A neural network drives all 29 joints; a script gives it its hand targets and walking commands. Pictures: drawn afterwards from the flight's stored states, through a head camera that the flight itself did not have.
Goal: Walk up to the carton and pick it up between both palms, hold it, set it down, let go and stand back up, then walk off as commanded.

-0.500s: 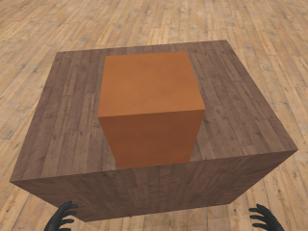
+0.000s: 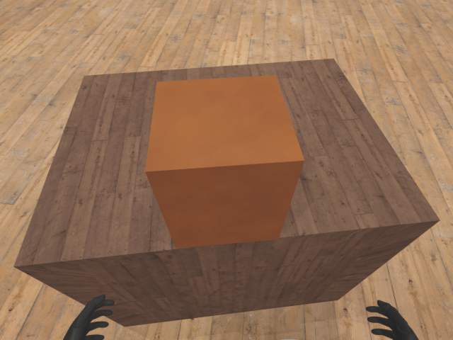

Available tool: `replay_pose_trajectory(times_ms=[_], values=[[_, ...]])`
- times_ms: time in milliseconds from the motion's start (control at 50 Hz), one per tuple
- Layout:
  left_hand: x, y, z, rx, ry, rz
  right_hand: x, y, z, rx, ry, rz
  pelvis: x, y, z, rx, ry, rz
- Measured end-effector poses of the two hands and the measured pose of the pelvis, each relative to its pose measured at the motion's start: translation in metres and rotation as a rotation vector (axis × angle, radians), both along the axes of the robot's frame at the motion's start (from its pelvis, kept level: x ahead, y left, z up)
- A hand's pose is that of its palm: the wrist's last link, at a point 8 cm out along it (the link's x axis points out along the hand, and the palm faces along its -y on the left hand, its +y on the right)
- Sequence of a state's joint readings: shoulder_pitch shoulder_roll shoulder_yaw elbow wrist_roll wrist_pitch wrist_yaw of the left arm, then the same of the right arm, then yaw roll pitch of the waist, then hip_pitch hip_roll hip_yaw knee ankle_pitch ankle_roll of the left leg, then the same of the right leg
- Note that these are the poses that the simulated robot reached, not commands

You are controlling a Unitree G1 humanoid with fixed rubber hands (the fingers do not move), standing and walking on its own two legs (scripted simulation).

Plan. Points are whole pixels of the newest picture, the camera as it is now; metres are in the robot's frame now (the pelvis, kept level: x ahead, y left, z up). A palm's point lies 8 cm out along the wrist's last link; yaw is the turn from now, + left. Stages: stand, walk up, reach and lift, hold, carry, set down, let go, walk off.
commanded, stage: walk up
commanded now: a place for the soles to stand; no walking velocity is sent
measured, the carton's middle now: (222, 167) +0.41 +0.03 +0.07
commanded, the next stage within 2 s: none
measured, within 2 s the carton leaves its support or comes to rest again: neither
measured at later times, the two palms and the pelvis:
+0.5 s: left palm out of the picture +0.14 +0.29 -0.08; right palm out of the picture +0.12 -0.28 -0.09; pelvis +0.00 +0.00 +0.00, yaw +0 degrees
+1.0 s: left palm out of the picture +0.14 +0.29 -0.08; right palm out of the picture +0.12 -0.28 -0.08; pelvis +0.00 +0.00 +0.00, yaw +0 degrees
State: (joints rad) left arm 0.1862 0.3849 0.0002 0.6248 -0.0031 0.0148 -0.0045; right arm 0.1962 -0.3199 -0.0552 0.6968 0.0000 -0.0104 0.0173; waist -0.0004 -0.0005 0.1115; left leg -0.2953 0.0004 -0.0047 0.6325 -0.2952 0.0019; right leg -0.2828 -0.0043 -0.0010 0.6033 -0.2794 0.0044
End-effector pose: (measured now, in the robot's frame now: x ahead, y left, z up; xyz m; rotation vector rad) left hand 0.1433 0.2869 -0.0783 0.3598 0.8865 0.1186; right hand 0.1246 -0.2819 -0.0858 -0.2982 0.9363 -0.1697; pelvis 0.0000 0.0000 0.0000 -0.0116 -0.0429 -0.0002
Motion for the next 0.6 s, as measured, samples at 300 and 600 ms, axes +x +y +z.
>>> replay_pose_trajectory(times_ms=[300,600], values=[[-0.0004,0.0009,-0.0006,-0.001,-0.001,0.001,-0.0001,0.0006,0.0003,-0.002,0.0,0.001,-0.0003,0.0007,-0.0002,-0.001,0.0,0.001],[-0.001,0.0021,-0.0012,-0.001,-0.003,0.002,-0.0005,0.0013,0.0006,-0.004,0.0,0.001,-0.0009,0.0016,-0.0007,-0.003,-0.002,0.002]])
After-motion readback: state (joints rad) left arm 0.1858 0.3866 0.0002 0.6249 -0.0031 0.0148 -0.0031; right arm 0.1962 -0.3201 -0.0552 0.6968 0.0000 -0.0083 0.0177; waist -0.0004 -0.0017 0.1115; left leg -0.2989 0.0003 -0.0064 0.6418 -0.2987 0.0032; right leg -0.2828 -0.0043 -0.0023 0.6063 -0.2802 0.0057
